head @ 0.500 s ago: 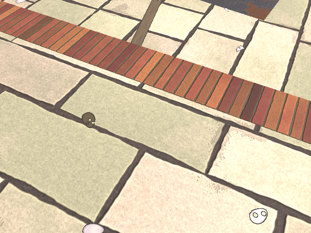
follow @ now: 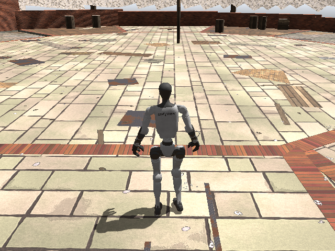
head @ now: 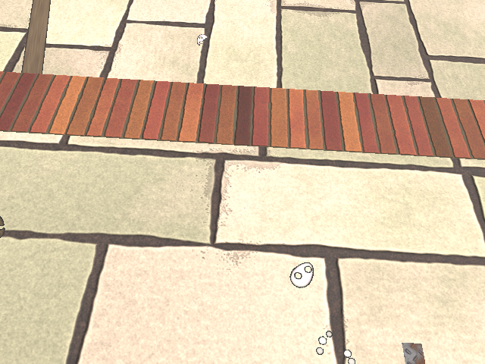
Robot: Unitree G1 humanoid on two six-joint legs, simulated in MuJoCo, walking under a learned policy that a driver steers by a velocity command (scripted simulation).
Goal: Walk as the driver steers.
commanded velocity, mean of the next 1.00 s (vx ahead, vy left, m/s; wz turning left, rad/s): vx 0.49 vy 0.00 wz -0.04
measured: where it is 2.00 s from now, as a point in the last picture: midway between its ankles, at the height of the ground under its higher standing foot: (216, 147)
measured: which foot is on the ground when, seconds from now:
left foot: down 0.00-0.38, up 0.40-0.88, down 0.90-1.00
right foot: up 0.00-0.36, down 0.38-0.90, up 0.92-1.00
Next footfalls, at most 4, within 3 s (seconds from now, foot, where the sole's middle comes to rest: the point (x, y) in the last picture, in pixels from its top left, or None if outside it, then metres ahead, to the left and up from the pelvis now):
0.38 right None -0.02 -0.12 -0.78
0.90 left None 0.42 -0.08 -0.78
1.30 right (313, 228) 0.88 -0.20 -0.78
1.74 left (192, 168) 1.11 0.21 -0.78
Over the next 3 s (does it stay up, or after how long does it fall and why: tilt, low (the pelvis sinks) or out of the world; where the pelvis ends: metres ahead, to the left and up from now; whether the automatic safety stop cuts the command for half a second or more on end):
stays up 1.82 0.31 -0.16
